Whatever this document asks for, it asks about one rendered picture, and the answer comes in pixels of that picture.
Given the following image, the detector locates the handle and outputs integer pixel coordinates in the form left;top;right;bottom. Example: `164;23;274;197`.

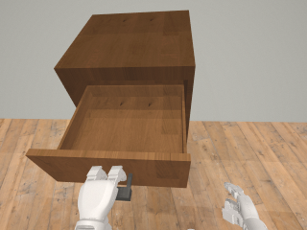
115;173;133;201

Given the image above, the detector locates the drawer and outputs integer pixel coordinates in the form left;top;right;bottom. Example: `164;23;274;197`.
25;84;191;189

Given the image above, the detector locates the robot left hand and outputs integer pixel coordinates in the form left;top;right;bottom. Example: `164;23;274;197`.
78;165;127;230

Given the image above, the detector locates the right robot forearm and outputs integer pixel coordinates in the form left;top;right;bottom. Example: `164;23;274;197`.
242;218;269;230

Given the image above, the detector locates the robot right hand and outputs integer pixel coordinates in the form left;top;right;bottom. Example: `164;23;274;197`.
222;182;260;229

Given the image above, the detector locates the cabinet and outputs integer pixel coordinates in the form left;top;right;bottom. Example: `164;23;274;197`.
54;10;196;144

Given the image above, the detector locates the left robot forearm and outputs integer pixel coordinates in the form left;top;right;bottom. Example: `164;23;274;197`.
75;218;106;230

